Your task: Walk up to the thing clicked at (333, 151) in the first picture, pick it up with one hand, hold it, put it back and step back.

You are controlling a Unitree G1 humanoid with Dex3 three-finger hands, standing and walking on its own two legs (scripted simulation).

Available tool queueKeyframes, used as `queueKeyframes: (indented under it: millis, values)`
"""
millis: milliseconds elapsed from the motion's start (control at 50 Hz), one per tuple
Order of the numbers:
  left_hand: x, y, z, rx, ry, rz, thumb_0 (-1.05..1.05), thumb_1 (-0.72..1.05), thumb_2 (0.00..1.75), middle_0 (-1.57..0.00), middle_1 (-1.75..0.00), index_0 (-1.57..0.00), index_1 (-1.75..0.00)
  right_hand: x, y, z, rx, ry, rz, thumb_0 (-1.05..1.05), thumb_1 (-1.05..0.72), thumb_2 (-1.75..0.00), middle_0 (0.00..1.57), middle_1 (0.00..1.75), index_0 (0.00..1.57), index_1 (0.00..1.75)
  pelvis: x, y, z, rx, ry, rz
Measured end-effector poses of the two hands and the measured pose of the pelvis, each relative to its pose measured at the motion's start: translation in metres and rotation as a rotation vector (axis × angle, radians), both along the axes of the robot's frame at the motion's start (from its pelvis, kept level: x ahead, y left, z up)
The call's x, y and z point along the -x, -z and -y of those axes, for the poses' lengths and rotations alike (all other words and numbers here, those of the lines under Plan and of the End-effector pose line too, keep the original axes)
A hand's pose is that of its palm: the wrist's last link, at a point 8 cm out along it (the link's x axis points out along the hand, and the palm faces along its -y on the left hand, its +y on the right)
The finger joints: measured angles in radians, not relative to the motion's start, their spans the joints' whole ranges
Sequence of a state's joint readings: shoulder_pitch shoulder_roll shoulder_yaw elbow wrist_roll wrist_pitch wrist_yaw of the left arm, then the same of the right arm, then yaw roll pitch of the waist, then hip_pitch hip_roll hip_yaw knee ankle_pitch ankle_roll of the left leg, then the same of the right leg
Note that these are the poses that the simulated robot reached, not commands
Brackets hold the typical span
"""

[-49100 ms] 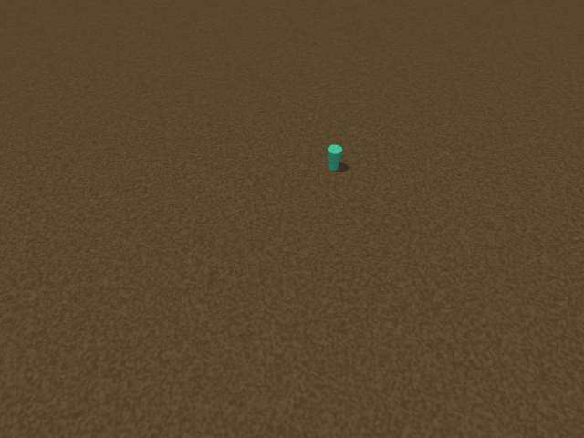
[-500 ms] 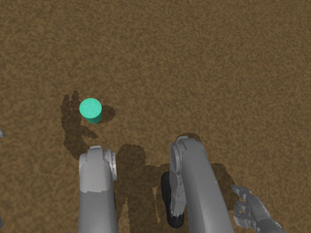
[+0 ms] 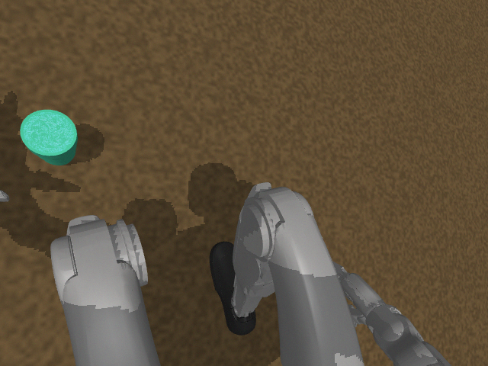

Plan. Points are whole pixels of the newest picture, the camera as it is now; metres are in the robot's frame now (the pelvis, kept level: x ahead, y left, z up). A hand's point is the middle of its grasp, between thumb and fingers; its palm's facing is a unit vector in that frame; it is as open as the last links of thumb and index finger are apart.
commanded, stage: close in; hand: left
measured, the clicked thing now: (54, 143) +0.47 +0.21 -0.25
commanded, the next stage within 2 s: close in 1.04 s
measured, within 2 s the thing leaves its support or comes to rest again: neither
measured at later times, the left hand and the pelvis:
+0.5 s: hand (31, 140) +0.47 +0.23 -0.21, palm faces +0.05 -1.00 -0.01, open 16.8 cm; pelvis -0.01 +0.02 -0.02, yaw -6 degrees
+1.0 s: hand (49, 148) +0.46 +0.21 -0.22, palm faces +0.05 -1.00 -0.03, open 17.2 cm; pelvis -0.01 +0.02 -0.02, yaw -6 degrees
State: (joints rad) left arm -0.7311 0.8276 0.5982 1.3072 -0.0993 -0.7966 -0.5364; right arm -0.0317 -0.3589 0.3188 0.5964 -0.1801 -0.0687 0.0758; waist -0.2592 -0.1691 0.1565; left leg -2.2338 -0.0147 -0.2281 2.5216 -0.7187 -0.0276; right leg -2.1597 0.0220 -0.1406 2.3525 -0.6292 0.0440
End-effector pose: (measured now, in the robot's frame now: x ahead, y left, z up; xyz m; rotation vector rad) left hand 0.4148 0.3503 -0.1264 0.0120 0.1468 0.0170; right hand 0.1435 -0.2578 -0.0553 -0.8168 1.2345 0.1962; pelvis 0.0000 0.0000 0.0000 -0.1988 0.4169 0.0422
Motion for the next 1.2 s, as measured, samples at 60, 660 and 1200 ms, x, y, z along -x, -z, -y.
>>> queueKeyframes:
  millis: [60, 660, 1200]
  values:
    - [-0.006, 0.015, 0.000, -0.009, -0.023, 0.004, -0.01, -0.45, 0.13, -0.03, -0.14, -0.04, -0.12, 0.007, 0.004, -0.001, 0.027, -0.027, -0.038, 0.00, -0.86, -0.88, 0.21, 0.30, 0.20, 0.30, 0.001, 0.007, -0.002, 0.014, 0.008, 0.027]
    - [-0.024, 0.078, 0.065, -0.022, -0.043, 0.040, -0.01, -0.40, 0.15, -0.05, -0.15, -0.07, -0.12, 0.047, -0.016, -0.010, 0.213, -0.181, -0.218, 0.00, -0.88, -0.89, 0.21, 0.30, 0.20, 0.30, 0.014, 0.023, -0.018, 0.126, 0.057, 0.176]
    - [-0.015, 0.088, 0.091, -0.017, -0.038, 0.064, -0.01, -0.55, 0.16, -0.06, -0.14, -0.05, -0.14, 0.027, -0.019, -0.017, 0.208, -0.216, -0.208, 0.00, -0.89, -0.90, 0.21, 0.30, 0.20, 0.30, 0.013, 0.021, -0.018, 0.144, 0.062, 0.177]
